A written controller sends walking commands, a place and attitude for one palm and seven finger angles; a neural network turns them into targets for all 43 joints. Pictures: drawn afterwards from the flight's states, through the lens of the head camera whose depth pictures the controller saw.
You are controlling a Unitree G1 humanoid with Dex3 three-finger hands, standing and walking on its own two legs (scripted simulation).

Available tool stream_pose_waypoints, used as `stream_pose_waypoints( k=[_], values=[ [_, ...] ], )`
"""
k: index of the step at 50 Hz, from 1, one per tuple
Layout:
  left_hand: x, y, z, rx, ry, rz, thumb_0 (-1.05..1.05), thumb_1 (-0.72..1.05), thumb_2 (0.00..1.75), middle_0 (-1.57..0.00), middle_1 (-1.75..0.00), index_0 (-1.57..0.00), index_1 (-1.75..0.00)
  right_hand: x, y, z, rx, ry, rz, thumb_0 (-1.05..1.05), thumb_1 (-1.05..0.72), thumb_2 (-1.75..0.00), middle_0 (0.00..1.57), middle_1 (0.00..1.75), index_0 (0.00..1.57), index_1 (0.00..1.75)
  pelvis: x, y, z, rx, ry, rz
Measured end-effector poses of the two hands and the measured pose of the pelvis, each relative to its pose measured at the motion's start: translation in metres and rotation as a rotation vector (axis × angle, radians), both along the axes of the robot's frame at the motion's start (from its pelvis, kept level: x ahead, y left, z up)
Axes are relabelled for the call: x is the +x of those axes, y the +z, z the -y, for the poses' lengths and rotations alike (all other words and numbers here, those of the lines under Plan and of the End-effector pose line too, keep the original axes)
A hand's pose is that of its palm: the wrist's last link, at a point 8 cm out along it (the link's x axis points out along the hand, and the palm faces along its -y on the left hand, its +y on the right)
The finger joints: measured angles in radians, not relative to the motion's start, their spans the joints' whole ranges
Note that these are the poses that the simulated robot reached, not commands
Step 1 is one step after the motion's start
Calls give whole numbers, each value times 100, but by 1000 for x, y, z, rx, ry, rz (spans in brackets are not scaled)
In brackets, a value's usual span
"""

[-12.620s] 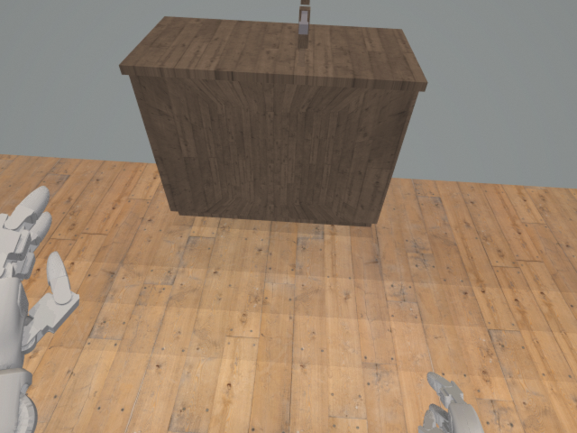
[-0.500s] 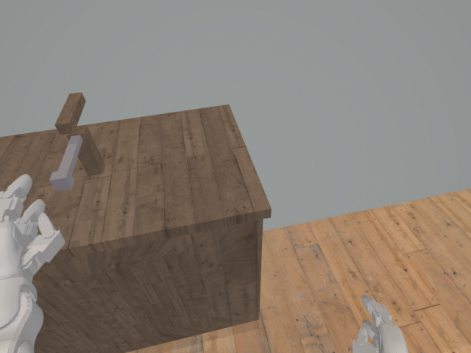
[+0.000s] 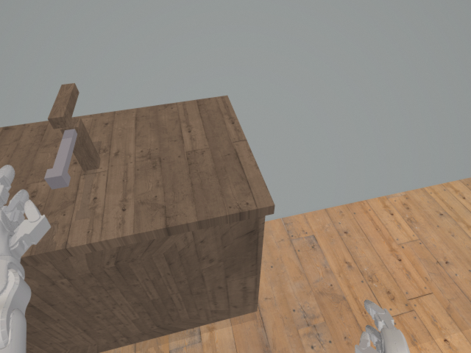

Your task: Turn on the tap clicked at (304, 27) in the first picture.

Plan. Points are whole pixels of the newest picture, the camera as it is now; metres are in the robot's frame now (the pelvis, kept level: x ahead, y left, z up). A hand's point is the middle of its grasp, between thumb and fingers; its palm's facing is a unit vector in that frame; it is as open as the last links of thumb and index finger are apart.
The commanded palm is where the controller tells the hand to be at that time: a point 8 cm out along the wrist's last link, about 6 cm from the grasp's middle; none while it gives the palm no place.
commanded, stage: reach beside the lever's end, fingers flat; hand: left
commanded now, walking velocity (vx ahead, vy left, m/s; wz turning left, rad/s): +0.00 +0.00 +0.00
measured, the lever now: (57, 177) +0.35 +0.36 +0.12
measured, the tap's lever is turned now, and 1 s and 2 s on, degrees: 0 0 3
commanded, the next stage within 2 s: push the lever round in 0.98 s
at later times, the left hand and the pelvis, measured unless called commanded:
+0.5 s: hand (35, 206) +0.30 +0.37 +0.11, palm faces +0.57 -0.82 -0.12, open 7.8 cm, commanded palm +0.25 +0.41 +0.11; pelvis +0.00 +0.02 +0.00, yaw +0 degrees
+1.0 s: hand (28, 209) +0.29 +0.39 +0.11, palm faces +0.58 -0.81 -0.11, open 7.8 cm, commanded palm +0.25 +0.41 +0.11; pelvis +0.00 +0.03 -0.01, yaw +0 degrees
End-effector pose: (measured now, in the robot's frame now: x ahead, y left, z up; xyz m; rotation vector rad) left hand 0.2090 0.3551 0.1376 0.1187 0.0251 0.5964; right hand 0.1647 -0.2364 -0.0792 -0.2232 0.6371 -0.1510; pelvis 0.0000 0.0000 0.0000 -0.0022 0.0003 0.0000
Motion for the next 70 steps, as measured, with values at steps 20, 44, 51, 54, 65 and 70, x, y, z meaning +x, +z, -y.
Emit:
stream_pose_waypoints(
  k=[20, 44, 51, 54, 65, 70],
  values=[
    [32, -12, -37, 3, 3, 3, 2, 89, 90, -16, -17, -16, -17, -29, -11, -3, -30, -29, -102, 1, -90, -90, 21, 30, 20, 30, 1, -3, -16, -15, -1, -38],
    [45, -30, -61, -11, -3, -6, 2, 89, 90, -16, -15, -16, -15, -50, -16, -5, -45, -77, -185, 1, -90, -90, 21, 30, 20, 30, 4, -6, -27, -27, -13, -76],
    [36, -24, -61, 12, 13, 27, 2, 90, 90, -16, -15, -16, -15, -41, -16, -11, -47, -49, -172, 1, -90, -90, 21, 30, 20, 30, 3, -6, -28, -30, -3, -65],
    [36, -21, -56, 7, -9, 35, 2, 90, 90, -16, -15, -16, -15, -35, -16, -14, -40, -39, -158, 1, -90, -90, 21, 30, 20, 30, 2, -6, -28, -28, 2, -63],
    [43, -25, -45, -13, 2, 15, 2, 89, 90, -16, -15, -16, -15, -23, -12, -16, -27, -16, -120, 1, -90, -90, 21, 30, 20, 30, 0, -6, -23, -25, 4, -61],
    [50, -26, -38, -15, -9, 7, 2, 89, 90, -16, -15, -16, -15, -26, -14, -10, -28, -25, -135, 1, -90, -90, 21, 30, 20, 30, 1, -6, -19, -23, 2, -64]
  ],
)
